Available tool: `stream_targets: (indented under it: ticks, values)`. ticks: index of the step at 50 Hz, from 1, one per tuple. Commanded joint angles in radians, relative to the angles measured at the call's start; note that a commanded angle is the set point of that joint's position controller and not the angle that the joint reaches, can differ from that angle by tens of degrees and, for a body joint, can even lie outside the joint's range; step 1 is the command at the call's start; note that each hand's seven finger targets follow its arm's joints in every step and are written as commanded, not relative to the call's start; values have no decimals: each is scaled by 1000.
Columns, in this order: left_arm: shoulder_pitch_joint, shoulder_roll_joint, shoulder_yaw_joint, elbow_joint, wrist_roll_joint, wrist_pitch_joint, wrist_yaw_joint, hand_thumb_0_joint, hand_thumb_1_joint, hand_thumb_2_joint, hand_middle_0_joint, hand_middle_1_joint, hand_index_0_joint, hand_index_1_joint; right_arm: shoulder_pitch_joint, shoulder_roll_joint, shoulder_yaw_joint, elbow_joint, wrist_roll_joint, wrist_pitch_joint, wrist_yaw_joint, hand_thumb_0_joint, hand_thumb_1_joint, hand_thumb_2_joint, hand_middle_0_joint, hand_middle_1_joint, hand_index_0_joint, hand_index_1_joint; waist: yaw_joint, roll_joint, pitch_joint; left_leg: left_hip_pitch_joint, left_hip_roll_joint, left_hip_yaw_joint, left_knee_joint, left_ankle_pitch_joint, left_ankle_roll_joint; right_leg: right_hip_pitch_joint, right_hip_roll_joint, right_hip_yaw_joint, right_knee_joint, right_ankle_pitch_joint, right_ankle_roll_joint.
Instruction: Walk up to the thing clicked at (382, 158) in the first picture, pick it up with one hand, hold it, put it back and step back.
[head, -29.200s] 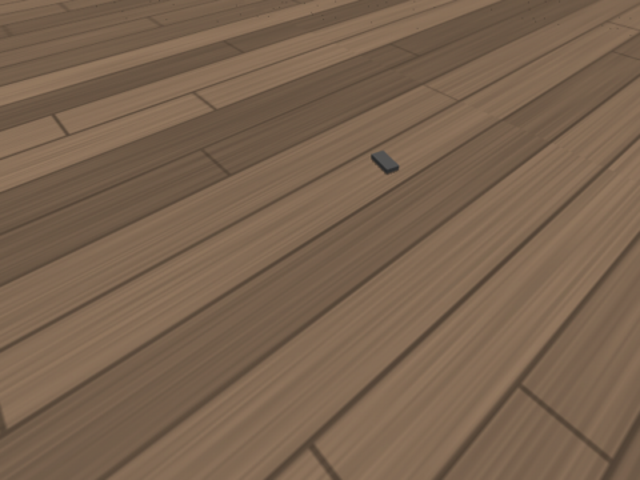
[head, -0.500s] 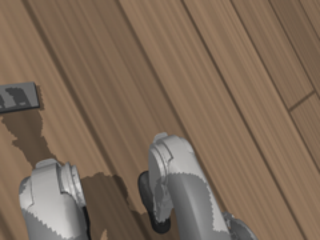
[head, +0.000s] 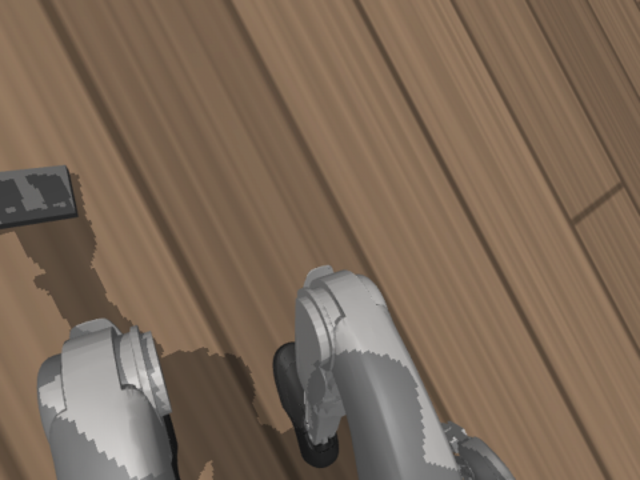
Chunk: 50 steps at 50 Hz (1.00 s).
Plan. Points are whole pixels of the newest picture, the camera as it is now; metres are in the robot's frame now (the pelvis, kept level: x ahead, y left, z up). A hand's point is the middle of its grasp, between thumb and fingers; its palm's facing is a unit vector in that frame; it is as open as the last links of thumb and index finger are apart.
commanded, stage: approach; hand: left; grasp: from above
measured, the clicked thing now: (11, 199) +0.50 +0.30 -0.31
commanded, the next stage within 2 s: close in in 0.58 s
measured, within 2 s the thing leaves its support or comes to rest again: neither
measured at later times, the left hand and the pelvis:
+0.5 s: hand out of the picture +0.48 +0.31 -0.18, palm faces -0.51 -0.08 -0.86, open 14.0 cm; pelvis +0.00 +0.00 +0.00, yaw +0 degrees
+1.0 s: hand (1, 192) +0.49 +0.29 -0.22, palm faces -0.47 -0.08 -0.88, open 14.0 cm; pelvis +0.00 +0.00 +0.00, yaw -2 degrees
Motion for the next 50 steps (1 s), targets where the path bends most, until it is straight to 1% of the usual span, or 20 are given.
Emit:
stream_targets:
  ticks: [1, 2, 4, 7, 8, 11, 15, 16, 18, 24, 28, 29, 30, 33, 36, 38, 41, 44, 48, 50]
  values:
    - [-432, 132, -17, -145, -11, -3, 54, 0, -511, 977, -67, -1087, -88, -1065, 241, -291, -74, 15, -5, -7, -16, 0, -902, -895, 200, 300, 200, 300, -93, 453, -639, 560, 11, 53, -244, 152, 10, 265, 35, -84, -223, 227, -60]
    - [-427, 118, -26, -132, -2, 5, 61, 0, -520, 984, -68, -1087, -87, -1068, 243, -294, -72, 14, -7, -8, -18, 0, -903, -895, 200, 300, 200, 300, -96, 470, -653, 585, 11, 53, -244, 168, 8, 272, 38, -84, -220, 244, -61]
    - [-438, 169, 1, -120, 14, 26, 86, 0, -511, 974, -70, -1095, -92, -1072, 252, -296, -64, 7, -10, -8, -18, 0, -904, -896, 200, 300, 200, 300, -79, 512, -674, 586, 9, 59, -254, 193, 4, 292, 39, -84, -214, 265, -64]
    - [-410, 193, 28, -90, 24, 78, 114, 0, -515, 980, -72, -1072, -89, -1054, 248, -298, -59, -10, -9, -5, -15, 0, -902, -895, 200, 300, 200, 300, -62, 533, -695, 590, 8, 70, -260, 227, 3, 301, 38, -80, -207, 294, -68]
    - [-390, 176, 19, -66, 18, 98, 114, 0, -518, 975, -70, -1075, -88, -1056, 238, -293, -53, -16, -6, -5, -14, 0, -904, -895, 200, 300, 200, 300, -63, 533, -681, 574, 11, 74, -255, 233, 6, 304, 41, -75, -207, 305, -68]
    - [-361, 228, 56, -89, -3, 147, 119, 0, -527, 982, -70, -1054, -83, -1040, 225, -299, -47, -42, 10, 1, -15, 0, -901, -894, 200, 300, 200, 300, -35, 507, -734, 551, 8, 87, -254, 256, 17, 362, 42, -61, -218, 331, -63]
    - [-299, 236, 59, -66, -43, 192, 72, 0, -545, 994, -70, -1036, -77, -1029, 218, -294, -37, -54, 28, 5, -15, 0, -902, -894, 200, 300, 200, 300, -38, 435, -693, 474, 9, 94, -242, 234, 33, 409, 47, -42, -229, 316, -57]
    - [-281, 257, 66, -78, -59, 194, 57, 0, -542, 986, -71, -1036, -79, -1026, 205, -293, -38, -55, 37, 6, -18, 0, -903, -894, 200, 300, 200, 300, -20, 422, -685, 456, 9, 96, -245, 221, 34, 411, 46, -37, -233, 301, -58]
    - [-276, 282, 72, -121, -80, 186, 20, 0, -543, 993, -81, -1025, -85, -1021, 201, -290, -36, -57, 42, 13, -20, 0, -903, -894, 200, 300, 200, 300, -18, 399, -699, 433, 13, 95, -240, 201, 37, 450, 49, -26, -240, 279, -56]
    - [-314, 244, 46, -201, -106, 92, -77, 0, -546, 992, -78, -1055, -86, -1047, 234, -309, -48, -50, 35, 24, -33, 0, -906, -896, 200, 300, 200, 300, -72, 353, -616, 401, 8, 77, -225, 128, 26, 399, 42, -45, -270, 176, -70]
    - [-371, 141, -20, -247, -95, 12, -89, 0, -533, 1005, -76, -1089, -89, -1076, 261, -298, -54, -30, 16, 27, -31, 0, -906, -896, 200, 300, 200, 300, -99, 396, -616, 478, 12, 58, -231, 110, 13, 353, 41, -70, -259, 168, -67]
    - [-366, 112, -37, -235, -95, 0, -83, 0, -527, 1009, -78, -1089, -91, -1075, 265, -306, -60, -20, 13, 25, -31, 0, -906, -896, 200, 300, 200, 300, -103, 395, -587, 500, 10, 56, -227, 117, 10, 315, 38, -80, -262, 176, -68]
    - [-382, 121, -43, -250, -85, -14, -75, 0, -517, 1051, -81, -1105, -90, -1094, 269, -306, -55, -20, 10, 25, -29, 0, -902, -895, 200, 300, 200, 300, -108, 416, -617, 520, 10, 50, -236, 132, 8, 329, 40, -88, -255, 191, -66]
    - [-377, 171, -29, -249, -47, -23, -29, 0, -484, 1095, -97, -1145, -108, -1133, 261, -303, -54, -18, 4, 27, -24, 0, -903, -895, 200, 300, 200, 300, -64, 499, -681, 617, 13, 50, -243, 211, 3, 333, 40, -89, -230, 256, -63]
    - [-370, 179, -4, -189, -23, 2, 28, 0, -523, 978, -66, -1050, -83, -1032, 255, -306, -53, -17, -3, 25, -16, 0, -903, -897, 200, 300, 200, 300, -65, 516, -666, 631, 14, 52, -240, 271, 2, 314, 40, -95, -213, 307, -63]
    - [-362, 170, -4, -118, -8, 22, 58, 0, -543, 1014, -69, -999, -63, -1004, 244, -304, -44, -21, -9, 17, -10, 0, -899, -899, 199, 300, 200, 300, -86, 499, -618, 609, 16, 47, -236, 271, 6, 290, 42, -99, -207, 311, -63]
    - [-349, 185, 10, -42, 12, 50, 101, 0, -545, 1018, -75, -984, -64, -993, 233, -310, -31, -28, -14, 5, -5, 0, -898, -899, 199, 300, 199, 300, -96, 482, -581, 572, 16, 47, -239, 252, 9, 292, 42, -98, -204, 305, -62]
    - [-357, 208, 18, -8, 8, 67, 129, 0, -531, 998, -74, -996, -71, -998, 221, -316, -15, -43, -16, -10, -2, 0, -897, -898, 199, 300, 199, 300, -101, 468, -600, 547, 17, 51, -235, 236, 16, 335, 49, -89, -211, 308, -61]
    - [-373, 224, 19, 20, 1, 78, 134, 0, -528, 998, -78, -993, -74, -997, 215, -329, -1, -54, -21, -41, 0, 0, -898, -898, 199, 300, 199, 300, -132, 440, -551, 497, 18, 52, -215, 172, 23, 320, 48, -88, -216, 259, -56]
    - [-378, 250, 25, 1, -3, 78, 137, 0, -517, 982, -83, -997, -83, -997, 207, -334, 7, -62, -22, -55, 0, 0, -898, -899, 199, 300, 199, 300, -127, 459, -580, 525, 22, 48, -213, 178, 20, 339, 50, -88, -210, 263, -56]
